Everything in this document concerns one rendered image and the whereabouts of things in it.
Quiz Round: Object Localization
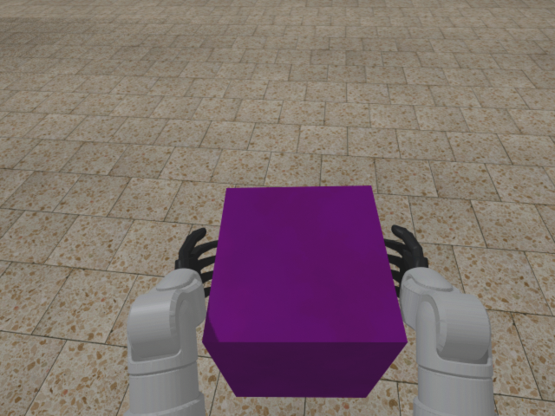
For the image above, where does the left robot hand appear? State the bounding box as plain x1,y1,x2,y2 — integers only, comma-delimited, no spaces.
175,228,218,298

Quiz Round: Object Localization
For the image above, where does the carton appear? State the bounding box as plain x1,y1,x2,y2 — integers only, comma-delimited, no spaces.
202,185,408,398

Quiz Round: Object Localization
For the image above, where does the right robot hand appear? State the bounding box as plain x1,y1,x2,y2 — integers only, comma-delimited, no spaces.
384,224,428,298

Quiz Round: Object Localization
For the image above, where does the left robot forearm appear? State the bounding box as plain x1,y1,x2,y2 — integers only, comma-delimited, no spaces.
123,269,206,416

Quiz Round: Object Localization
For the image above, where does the right robot forearm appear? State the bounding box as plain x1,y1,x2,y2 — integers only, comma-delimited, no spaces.
399,267,499,416

